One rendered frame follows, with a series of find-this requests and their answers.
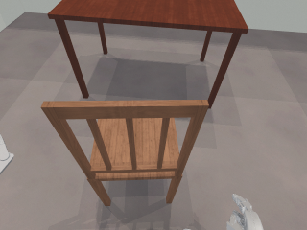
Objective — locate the left robot hand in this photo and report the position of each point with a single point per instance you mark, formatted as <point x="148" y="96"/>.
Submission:
<point x="5" y="156"/>

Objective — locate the right robot hand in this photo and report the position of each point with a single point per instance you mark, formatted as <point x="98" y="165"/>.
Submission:
<point x="248" y="220"/>

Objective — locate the chair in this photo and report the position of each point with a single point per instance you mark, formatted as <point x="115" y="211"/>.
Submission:
<point x="133" y="139"/>

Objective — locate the table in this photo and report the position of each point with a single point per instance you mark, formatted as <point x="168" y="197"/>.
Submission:
<point x="202" y="15"/>

